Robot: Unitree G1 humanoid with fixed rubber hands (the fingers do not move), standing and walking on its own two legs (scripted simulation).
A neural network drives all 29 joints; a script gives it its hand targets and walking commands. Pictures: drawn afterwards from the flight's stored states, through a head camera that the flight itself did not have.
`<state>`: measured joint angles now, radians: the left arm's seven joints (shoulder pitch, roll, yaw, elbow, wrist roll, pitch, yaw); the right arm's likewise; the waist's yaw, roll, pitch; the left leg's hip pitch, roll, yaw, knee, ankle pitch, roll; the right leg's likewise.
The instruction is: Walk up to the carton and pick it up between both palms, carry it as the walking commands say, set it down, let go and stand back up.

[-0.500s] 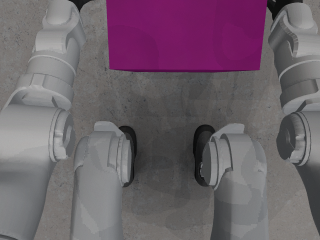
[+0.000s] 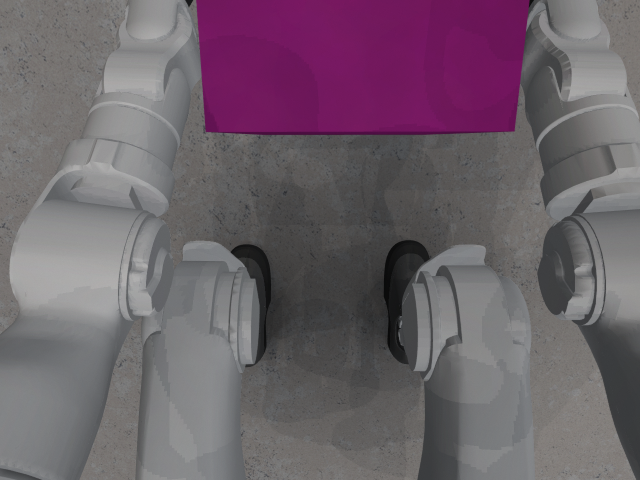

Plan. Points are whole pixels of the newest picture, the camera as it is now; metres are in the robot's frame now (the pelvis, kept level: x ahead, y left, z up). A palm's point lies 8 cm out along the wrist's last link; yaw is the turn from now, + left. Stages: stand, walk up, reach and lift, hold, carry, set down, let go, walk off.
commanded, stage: reach and lift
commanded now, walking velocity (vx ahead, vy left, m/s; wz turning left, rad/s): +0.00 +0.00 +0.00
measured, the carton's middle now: (351, 0) +0.56 -0.03 -0.24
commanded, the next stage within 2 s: none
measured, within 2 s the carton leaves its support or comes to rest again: leaves its support in 0.68 s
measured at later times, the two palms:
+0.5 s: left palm out of the picture +0.55 +0.14 -0.17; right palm out of the picture +0.55 -0.19 -0.17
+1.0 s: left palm out of the picture +0.55 +0.14 -0.10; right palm out of the picture +0.55 -0.19 -0.10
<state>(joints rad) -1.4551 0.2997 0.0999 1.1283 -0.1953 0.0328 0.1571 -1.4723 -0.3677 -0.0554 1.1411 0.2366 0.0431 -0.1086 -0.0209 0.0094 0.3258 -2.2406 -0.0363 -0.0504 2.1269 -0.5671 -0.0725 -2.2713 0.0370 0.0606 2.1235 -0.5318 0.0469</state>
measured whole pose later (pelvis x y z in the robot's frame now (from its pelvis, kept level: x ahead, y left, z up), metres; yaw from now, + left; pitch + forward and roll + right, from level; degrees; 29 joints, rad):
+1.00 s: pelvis +0.01 +0.00 +0.01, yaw +0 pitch +44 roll +1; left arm -1.30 0.18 0.36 0.86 0.03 0.27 0.10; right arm -1.32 -0.24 -0.33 0.88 -0.04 0.29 -0.05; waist -0.03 0.02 0.07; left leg -2.28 -0.09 -0.07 2.07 -0.56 -0.08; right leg -2.30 0.06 0.07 2.06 -0.54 0.07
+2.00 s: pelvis +0.01 +0.00 +0.11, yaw -1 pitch +46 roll +1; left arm -1.11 0.08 0.45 0.70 0.14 0.38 0.04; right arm -1.13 -0.13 -0.43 0.72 -0.15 0.39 0.01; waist -0.01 0.02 -0.12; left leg -2.04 -0.11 -0.10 1.75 -0.52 -0.08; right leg -2.06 0.08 0.09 1.74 -0.49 0.07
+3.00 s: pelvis +0.05 +0.00 +0.23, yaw -1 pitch +38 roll +0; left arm -0.78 -0.02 0.44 0.64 0.18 0.35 0.00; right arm -0.79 -0.02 -0.43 0.64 -0.19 0.37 0.04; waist -0.01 0.01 -0.23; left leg -1.54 -0.10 -0.13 1.32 -0.46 -0.06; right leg -1.55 0.08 0.11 1.32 -0.43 0.05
